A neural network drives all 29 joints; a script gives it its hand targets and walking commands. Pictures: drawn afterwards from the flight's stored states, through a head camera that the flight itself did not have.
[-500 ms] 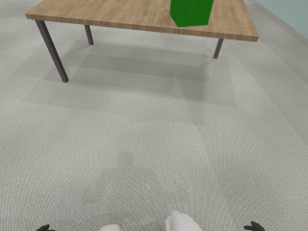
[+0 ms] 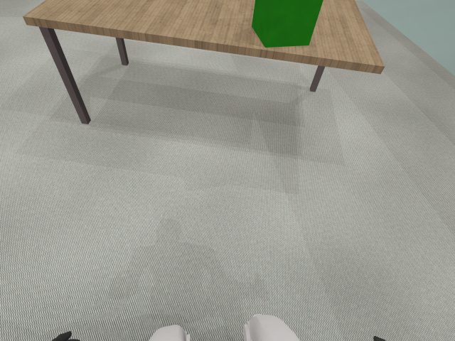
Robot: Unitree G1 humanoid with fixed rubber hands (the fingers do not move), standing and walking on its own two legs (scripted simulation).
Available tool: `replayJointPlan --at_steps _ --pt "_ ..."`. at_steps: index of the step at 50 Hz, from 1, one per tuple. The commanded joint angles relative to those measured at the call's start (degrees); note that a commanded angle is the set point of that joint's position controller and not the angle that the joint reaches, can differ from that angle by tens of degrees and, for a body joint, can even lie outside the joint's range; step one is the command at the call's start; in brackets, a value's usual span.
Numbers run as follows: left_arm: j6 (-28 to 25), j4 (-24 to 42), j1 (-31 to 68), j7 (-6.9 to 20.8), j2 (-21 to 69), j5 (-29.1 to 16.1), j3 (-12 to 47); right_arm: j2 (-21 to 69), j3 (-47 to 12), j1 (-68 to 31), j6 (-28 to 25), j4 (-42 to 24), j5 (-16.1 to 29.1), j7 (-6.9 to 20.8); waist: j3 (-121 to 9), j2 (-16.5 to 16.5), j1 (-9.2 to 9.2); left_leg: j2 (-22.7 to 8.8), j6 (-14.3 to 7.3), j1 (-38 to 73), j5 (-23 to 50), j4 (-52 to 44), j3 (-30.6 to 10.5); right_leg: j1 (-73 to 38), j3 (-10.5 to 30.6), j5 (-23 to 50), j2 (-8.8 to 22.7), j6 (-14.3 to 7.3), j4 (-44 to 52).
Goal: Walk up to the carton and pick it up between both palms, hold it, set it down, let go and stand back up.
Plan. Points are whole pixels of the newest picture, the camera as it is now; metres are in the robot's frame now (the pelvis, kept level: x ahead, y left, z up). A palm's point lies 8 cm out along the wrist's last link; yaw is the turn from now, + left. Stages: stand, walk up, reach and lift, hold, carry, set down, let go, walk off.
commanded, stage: walk up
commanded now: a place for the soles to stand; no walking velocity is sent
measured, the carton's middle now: (286, 6) +1.34 -0.27 +0.02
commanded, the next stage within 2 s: none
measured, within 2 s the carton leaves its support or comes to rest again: neither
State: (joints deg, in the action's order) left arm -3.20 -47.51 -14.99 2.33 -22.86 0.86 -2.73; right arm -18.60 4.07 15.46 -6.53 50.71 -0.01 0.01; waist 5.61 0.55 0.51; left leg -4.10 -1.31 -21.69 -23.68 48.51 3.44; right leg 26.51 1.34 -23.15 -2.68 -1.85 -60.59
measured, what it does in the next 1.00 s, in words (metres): walks ahead: right foot, then left foot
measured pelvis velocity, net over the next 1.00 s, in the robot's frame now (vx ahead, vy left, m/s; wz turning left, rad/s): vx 0.17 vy -0.04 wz -0.06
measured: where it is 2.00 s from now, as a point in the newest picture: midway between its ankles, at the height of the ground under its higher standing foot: (240, 303)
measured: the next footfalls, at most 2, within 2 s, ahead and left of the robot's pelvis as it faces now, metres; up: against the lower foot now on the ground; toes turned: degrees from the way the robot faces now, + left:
right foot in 0.36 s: +0.19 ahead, -0.18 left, +0.00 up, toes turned -2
left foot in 0.82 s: +0.24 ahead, +0.06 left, +0.00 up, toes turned +2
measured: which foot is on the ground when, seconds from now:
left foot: down 0.00-0.38, up 0.40-0.80, down 0.82-1.00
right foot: up 0.00-0.34, down 0.36-0.82, up 0.84-1.00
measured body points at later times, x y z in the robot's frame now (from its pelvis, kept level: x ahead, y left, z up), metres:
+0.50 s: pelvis +0.10 -0.08 +0.00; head +0.12 -0.09 +0.44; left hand +0.20 +0.23 -0.11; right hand +0.19 -0.38 -0.12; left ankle +0.07 +0.06 -0.65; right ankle +0.15 -0.18 -0.71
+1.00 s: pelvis +0.17 -0.04 +0.00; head +0.19 -0.01 +0.45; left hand +0.28 +0.26 -0.12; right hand +0.20 -0.35 -0.10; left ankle +0.20 +0.06 -0.71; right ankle +0.18 -0.18 -0.66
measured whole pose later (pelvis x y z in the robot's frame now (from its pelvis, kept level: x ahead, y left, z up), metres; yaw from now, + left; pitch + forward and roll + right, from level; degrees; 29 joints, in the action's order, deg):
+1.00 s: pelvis +0.17 -0.04 +0.00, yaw -4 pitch -4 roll -2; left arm -3.4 -47.5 -15.5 2.2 -22.9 0.9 -2.7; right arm -18.7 4.0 18.0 -6.3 51.8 0.0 0.0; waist 6.4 1.3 0.4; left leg -4.0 -1.5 -19.3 -23.3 46.8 4.3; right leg 26.1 1.5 -23.6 -1.6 -1.6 -61.6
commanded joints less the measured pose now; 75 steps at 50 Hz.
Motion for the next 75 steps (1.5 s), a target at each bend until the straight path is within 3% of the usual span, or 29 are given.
replayJointPlan --at_steps 1,13,15,17,18,19,20,21,23,25,33,36,39,40,41,42,43,44,48,60,62,64,65,66,67,68,69,71,75 --pt "-0.25 2.52 2.44 0.72 -13.08 0.08 -4.46 -21.29 5.24 2.54 -1.92 -3.34 -0.69 -1.71 -0.47 -8.54 3.1 -15.06 -3.79 20.08 0.85 -33.08 -20.1 20.92 6.31 5.44 3.37 1.94 -7.39" --pt "-0.49 5.65 8.91 1.7 -12.68 0.35 -4.71 -23.91 5.97 1.93 -1.0 -5.83 -0.63 -1.12 3.92 -12.37 3.92 -19.02 -12.94 18.28 5.92 -27.53 -14.93 16.52 1.13 -0.18 8.87 1.9 10.75" --pt "-1.14 5.5 6.3 1.71 -11.85 0.12 -4.87 -23.51 5.7 -0.04 -0.88 -6.64 -0.95 -0.98 0.71 -13.76 1.98 -18.05 -12.22 17.35 16.68 -21.65 -11.37 9.6 -1.11 -2.9 8.33 0.8 16.34" --pt "-2.22 0.95 -7.35 0.83 -11.86 0.05 -5.96 -20.99 4.74 -4.99 -0.24 -8.22 -0.97 -0.84 -7.59 -6.35 -6.54 -12.0 -8.12 10.45 32.57 -1.0 -1.82 -12.99 -4.05 3.05 4.24 -0.64 30.82" --pt "-3.04 -2.16 -16.12 -0.27 -15.84 0.44 -7.55 -15.73 3.11 -2.69 0.27 -8.45 -1.15 -0.73 -11.91 7.75 -9.26 -6.86 -5.06 -0.19 27.56 19.21 0.39 -25.56 4.09 6.35 4.16 0.06 31.85" --pt "-3.09 -1.01 -15.23 -1.18 -20.0 0.3 -8.03 -10.86 1.6 -0.01 0.38 -9.31 -0.57 -0.78 -9.39 21.1 -7.26 2.36 -1.66 -16.55 -4.38 26.84 1.2 -29.63 27.03 10.39 13.86 -3.53 36.84" --pt "-2.57 0.28 -13.96 -0.89 -21.61 -1.2 -7.83 -15.69 2.67 -3.33 0.67 -9.85 -0.23 -1.26 -9.08 14.53 -7.67 4.87 -0.94 -24.05 -9.7 28.81 -3.14 -29.26 47.93 5.37 20.67 -9.44 46.01" --pt "-2.5 0.89 -10.21 -1.29 -21.35 -1.64 -7.53 -17.97 2.71 -4.2 1.07 -8.36 -0.16 -1.41 -4.56 4.98 -5.65 2.42 -1.58 -24.71 -6.87 29.64 -6.31 -27.03 48.54 3.37 22.59 -10.65 45.75" --pt "-2.34 0.63 -8.64 -2.0 -17.37 -1.18 -6.6 -16.75 2.75 -4.81 1.09 -7.51 0.24 -0.74 -1.14 3.15 -3.98 0.04 -2.37 -23.17 -2.56 24.58 -5.13 -22.86 35.79 19.28 17.45 -10.23 39.38" --pt "-2.53 1.0 -8.33 -1.97 -15.52 -0.84 -5.84 -15.48 2.87 -2.48 1.38 -6.95 0.06 -0.19 -3.38 5.36 -2.75 -0.06 -1.88 -18.28 -2.48 19.66 -5.22 -20.96 30.71 25.74 15.57 -8.52 37.33" --pt "-2.53 2.59 -6.15 -1.69 -16.5 0.11 -6.02 -17.16 3.42 -8.84 0.88 -7.15 -0.9 -0.1 -2.8 6.72 -4.24 -1.25 -0.76 -20.02 -4.05 9.03 -4.94 -18.11 32.36 3.69 15.56 -12.73 37.64" --pt "-2.29 2.65 -6.49 -1.21 -16.86 0.48 -6.13 -17.02 3.66 -9.11 -0.08 -7.11 -0.87 -0.14 -4.23 8.02 -4.61 -0.37 -1.14 -17.99 -8.04 3.45 -4.01 -18.61 32.79 7.22 16.75 -15.35 35.33" --pt "-1.69 4.05 -0.68 -1.06 -15.91 -0.12 -5.57 -15.37 3.74 -0.73 -1.54 -4.39 -0.72 -0.55 -7.9 5.93 0.72 1.85 -2.46 0.22 0.49 -11.48 -1.68 -8.26 23.6 17.38 13.75 -12.64 24.55" --pt "-1.43 6.01 4.03 -0.85 -12.97 -0.49 -4.61 -16.41 4.44 8.41 -2.09 -1.69 -1.27 -1.04 -12.04 1.87 6.07 1.16 -3.57 17.61 1.08 -20.81 -6.15 3.1 15.16 19.49 8.58 -7.96 12.41" --pt "-1.7 6.99 4.09 -0.76 -6.28 -0.89 -2.84 -23.04 6.57 15.36 -2.39 -0.19 -2.59 -1.79 -15.05 -13.77 9.72 -11.36 -4.76 30.52 -7.69 -26.99 -24.38 16.78 6.51 10.2 -0.39 -2.3 -6.44" --pt "-1.42 7.07 3.81 -1.11 -8.94 -0.48 -3.08 -26.68 7.36 12.65 -2.04 -1.94 -1.75 -2.0 -11.89 -13.26 8.76 -22.98 -6.9 32.55 -17.18 -35.58 -41.31 28.25 3.94 -4.72 -2.81 0.22 -10.3" --pt "-0.92 5.91 5.94 -1.22 -14.16 0.27 -3.6 -26.84 7.34 8.38 -1.81 -2.43 -0.49 -1.8 -7.83 -6.04 7.93 -23.88 -8.05 28.99 -19.97 -35.92 -40.49 28.99 7.88 -5.05 0.72 0.42 -11.68" --pt "-0.81 4.95 6.45 -0.87 -14.17 0.31 -3.64 -25.31 6.83 5.63 -1.62 -2.5 -0.3 -1.8 -3.53 -4.81 6.52 -21.62 -6.67 25.1 -16.59 -35.35 -35.38 28.98 7.78 -2.05 2.33 0.27 -11.59" --pt "-0.21 2.51 1.26 0.23 -13.01 -0.02 -4.3 -21.43 5.33 3.28 -1.82 -3.19 -0.51 -1.54 -0.21 -7.91 3.1 -15.6 -3.78 18.43 2.14 -32.75 -21.23 19.22 5.91 4.6 4.32 1.81 -6.94" --pt "-0.38 5.26 7.79 1.2 -13.11 0.46 -4.69 -24.19 5.97 3.27 -0.79 -5.12 -0.51 -0.87 3.54 -12.67 4.2 -18.27 -13.45 16.29 -0.78 -28.1 -16.45 15.79 0.53 -1.61 8.92 2.0 9.39" --pt "-1.11 5.02 4.58 1.24 -12.21 0.23 -4.92 -23.78 5.86 1.04 -0.69 -6.02 -0.91 -0.79 0.36 -13.52 1.94 -17.61 -12.41 15.3 10.47 -21.89 -12.96 8.46 -0.86 -4.37 8.53 0.81 15.77" --pt "-2.35 0.34 -8.84 0.34 -11.98 0.12 -5.96 -20.34 4.59 -4.02 0.03 -7.59 -0.99 -0.66 -7.8 -6.54 -6.35 -11.54 -8.43 7.05 27.18 -1.29 -3.04 -14.12 -3.51 1.12 4.56 -0.46 29.36" --pt "-3.13 -2.52 -17.18 -0.67 -16.1 0.56 -7.58 -15.36 3.14 -2.06 0.5 -8.02 -1.24 -0.65 -10.84 7.97 -9.23 -6.19 -5.17 -2.86 24.71 19.42 -0.24 -25.24 5.42 4.36 5.21 0.15 31.77" --pt "-3.27 -1.03 -15.75 -1.53 -20.05 0.46 -7.99 -10.76 1.57 0.42 0.66 -8.69 -0.55 -0.77 -8.24 20.88 -7.3 3.33 -1.51 -18.85 -4.78 27.19 0.66 -28.52 29.4 8.87 14.86 -3.92 37.59" --pt "-2.67 0.3 -13.75 -1.24 -21.7 -1.06 -7.71 -15.7 2.8 -2.36 1.15 -9.14 -0.28 -1.32 -8.13 14.36 -7.22 4.79 -1.1 -24.44 -9.61 28.96 -3.53 -27.71 47.85 2.76 21.44 -8.82 46.62" --pt "-2.55 1.03 -9.28 -1.56 -21.4 -1.47 -7.44 -17.89 2.97 -2.93 1.56 -7.79 -0.22 -1.42 -2.62 5.47 -4.9 2.36 -1.48 -24.82 -6.67 29.04 -6.38 -24.35 47.73 1.34 22.86 -9.77 46.47" --pt "-2.43 1.3 -7.69 -1.9 -19.17 -1.33 -7.22 -18.27 3.11 -2.94 1.6 -7.02 -0.05 -1.05 -0.42 2.62 -3.98 0.81 -2.15 -24.41 -4.22 27.01 -5.73 -22.73 41.47 6.67 20.65 -10.17 42.66" --pt "-2.47 0.73 -7.8 -2.26 -16.09 -0.91 -6.29 -15.7 2.88 -2.3 1.86 -6.34 0.3 -0.37 -0.97 5.05 -3.01 -0.34 -2.27 -20.58 -1.57 21.41 -5.4 -19.68 32.42 17.37 16.21 -8.07 39.41" --pt "-3.05 2.0 -8.24 -2.35 -15.68 -0.24 -6.01 -16.63 3.4 -3.21 1.99 -6.05 -0.16 0.0 -4.84 6.4 -3.43 -0.55 -0.94 -18.67 -0.52 16.62 -4.77 -20.72 30.35 16.15 15.34 -7.9 37.67"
